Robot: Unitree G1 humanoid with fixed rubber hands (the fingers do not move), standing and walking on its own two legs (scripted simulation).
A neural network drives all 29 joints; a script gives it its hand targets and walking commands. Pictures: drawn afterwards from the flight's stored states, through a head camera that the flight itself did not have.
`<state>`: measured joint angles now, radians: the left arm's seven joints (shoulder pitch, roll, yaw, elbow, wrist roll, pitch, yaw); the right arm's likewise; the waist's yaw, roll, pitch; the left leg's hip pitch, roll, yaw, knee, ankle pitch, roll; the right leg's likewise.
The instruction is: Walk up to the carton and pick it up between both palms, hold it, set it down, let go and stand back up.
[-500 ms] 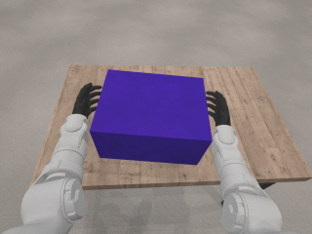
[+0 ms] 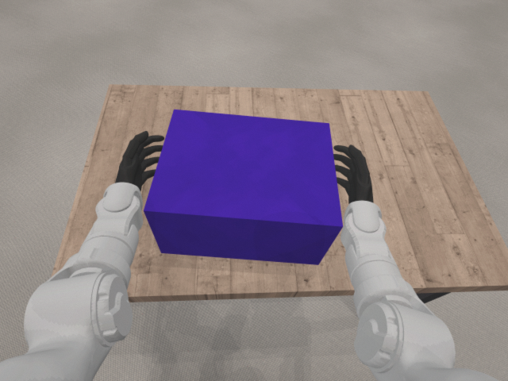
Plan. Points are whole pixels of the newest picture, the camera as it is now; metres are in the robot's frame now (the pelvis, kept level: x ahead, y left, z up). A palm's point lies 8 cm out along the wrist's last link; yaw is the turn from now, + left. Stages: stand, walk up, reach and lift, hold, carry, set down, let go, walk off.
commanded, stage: set down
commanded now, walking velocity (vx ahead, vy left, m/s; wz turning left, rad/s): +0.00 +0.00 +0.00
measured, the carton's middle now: (246, 187) +0.44 +0.02 -0.01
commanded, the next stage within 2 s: none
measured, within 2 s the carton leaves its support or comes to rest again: rests again in 0.50 s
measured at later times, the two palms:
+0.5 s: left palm (138, 188) +0.42 +0.20 +0.00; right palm (354, 201) +0.41 -0.17 +0.00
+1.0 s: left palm (138, 191) +0.42 +0.20 +0.00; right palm (352, 204) +0.40 -0.17 +0.00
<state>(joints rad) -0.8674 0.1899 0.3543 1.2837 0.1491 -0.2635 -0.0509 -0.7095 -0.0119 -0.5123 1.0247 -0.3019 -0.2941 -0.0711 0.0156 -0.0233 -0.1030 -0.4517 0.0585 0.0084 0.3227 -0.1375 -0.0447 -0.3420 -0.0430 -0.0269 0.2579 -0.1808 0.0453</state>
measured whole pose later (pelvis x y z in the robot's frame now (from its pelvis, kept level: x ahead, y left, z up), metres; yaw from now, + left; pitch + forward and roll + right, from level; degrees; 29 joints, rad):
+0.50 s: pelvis +0.00 +0.00 -0.01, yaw -1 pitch +21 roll -1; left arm -0.92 0.22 0.33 1.46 0.11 -0.41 -0.03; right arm -0.77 -0.04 -0.55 1.13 -0.33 -0.37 -0.06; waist 0.01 -0.01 -0.15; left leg -0.59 0.06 0.02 0.37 -0.14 -0.04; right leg -0.50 -0.04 -0.01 0.32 -0.19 0.05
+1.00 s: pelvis -0.01 +0.01 -0.01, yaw +0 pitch +23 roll -1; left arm -0.96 0.23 0.32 1.53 0.08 -0.51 -0.03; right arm -0.80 -0.05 -0.57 1.20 -0.31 -0.46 -0.06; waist 0.00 -0.01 -0.15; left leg -0.67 0.06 0.01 0.41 -0.15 -0.03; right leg -0.57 -0.05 -0.02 0.37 -0.20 0.05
